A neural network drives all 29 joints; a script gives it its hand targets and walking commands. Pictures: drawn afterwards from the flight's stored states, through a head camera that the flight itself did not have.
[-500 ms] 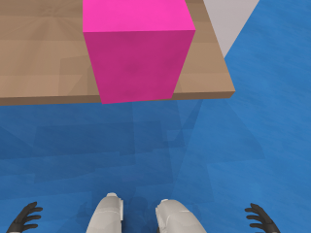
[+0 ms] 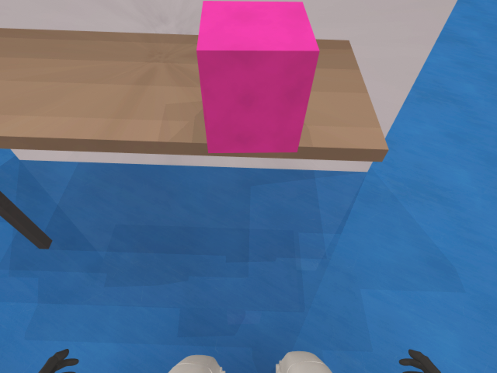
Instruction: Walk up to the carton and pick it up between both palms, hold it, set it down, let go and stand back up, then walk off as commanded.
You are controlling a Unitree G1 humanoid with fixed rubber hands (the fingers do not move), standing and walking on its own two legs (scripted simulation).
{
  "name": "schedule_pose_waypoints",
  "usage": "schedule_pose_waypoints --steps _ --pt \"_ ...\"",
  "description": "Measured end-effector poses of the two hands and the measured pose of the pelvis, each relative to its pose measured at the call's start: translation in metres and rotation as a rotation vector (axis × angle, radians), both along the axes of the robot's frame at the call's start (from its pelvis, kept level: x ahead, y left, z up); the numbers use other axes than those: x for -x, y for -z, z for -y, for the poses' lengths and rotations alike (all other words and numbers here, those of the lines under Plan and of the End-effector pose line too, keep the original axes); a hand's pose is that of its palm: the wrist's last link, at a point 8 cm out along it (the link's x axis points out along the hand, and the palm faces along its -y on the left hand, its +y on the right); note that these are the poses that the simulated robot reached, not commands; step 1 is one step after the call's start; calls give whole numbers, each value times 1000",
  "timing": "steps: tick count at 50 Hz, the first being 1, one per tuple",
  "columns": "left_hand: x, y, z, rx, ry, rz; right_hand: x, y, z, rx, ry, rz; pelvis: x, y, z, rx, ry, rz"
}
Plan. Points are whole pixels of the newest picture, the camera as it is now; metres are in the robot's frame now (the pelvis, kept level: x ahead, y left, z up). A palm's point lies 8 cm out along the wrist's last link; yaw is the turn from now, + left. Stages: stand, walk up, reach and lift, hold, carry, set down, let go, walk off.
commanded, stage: walk off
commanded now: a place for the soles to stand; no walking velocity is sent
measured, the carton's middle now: (253, 81) +0.66 +0.00 +0.08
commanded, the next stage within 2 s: stand in 0.76 s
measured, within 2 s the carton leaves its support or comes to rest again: neither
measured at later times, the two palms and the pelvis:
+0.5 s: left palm out of the picture +0.02 +0.30 -0.08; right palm out of the picture +0.02 -0.31 -0.10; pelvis -0.05 -0.01 +0.02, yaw +1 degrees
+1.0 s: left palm out of the picture +0.06 +0.27 -0.08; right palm out of the picture +0.05 -0.31 -0.09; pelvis -0.02 -0.02 +0.03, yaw +0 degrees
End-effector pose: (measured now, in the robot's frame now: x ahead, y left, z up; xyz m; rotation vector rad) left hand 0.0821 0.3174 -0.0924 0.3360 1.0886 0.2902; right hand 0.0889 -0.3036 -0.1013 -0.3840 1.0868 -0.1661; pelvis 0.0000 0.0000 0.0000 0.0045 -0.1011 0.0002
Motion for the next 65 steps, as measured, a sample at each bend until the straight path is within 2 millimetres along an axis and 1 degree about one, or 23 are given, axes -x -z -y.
schedule_pose_waypoints --steps 3,5,10,14,18,23,27,31,35,42,48,53,59,65 --pt "18 -2 -7 -11 -12 -14 5 -7 -3 -4 -10 24 10 -3 3 0 3 -11" --pt "30 -3 -8 -17 -13 -16 8 -8 -3 -8 -13 34 18 -4 5 10 4 -10" --pt "55 -8 0 1 -7 -21 21 -11 -1 -28 7 26 33 -11 5 11 -14 -15" --pt "65 -10 6 31 -15 -32 38 -11 1 -30 17 -4 40 -16 1 2 -15 -21" --pt "68 -11 12 48 -9 -40 55 -10 2 -35 30 -28 45 -19 1 -2 -9 -29" --pt "66 -11 18 48 6 -43 68 -7 3 -51 57 -46 48 -21 5 -5 -10 -35" --pt "59 -13 21 49 13 -38 75 -5 2 -61 69 -66 48 -22 6 -4 -12 -39" --pt "48 -14 23 51 23 -29 78 -3 2 -65 73 -84 47 -23 7 -6 -11 -45" --pt "39 -14 26 50 34 -23 74 -2 3 -65 75 -89 44 -23 9 -6 -10 -51" --pt "27 -13 35 61 56 -48 59 -5 4 -65 73 -91 34 -26 12 -3 -4 -56" --pt "20 -9 48 93 67 -88 42 -11 2 -70 64 -99 19 -33 16 0 4 -56" --pt "13 -7 56 108 67 -104 26 -16 6 -61 61 -91 10 -36 19 1 5 -50" --pt "4 -7 58 107 65 -111 11 -20 12 -47 64 -84 1 -37 22 2 6 -48" --pt "-3 -9 55 95 60 -114 2 -22 16 -39 68 -84 -6 -38 24 3 8 -49"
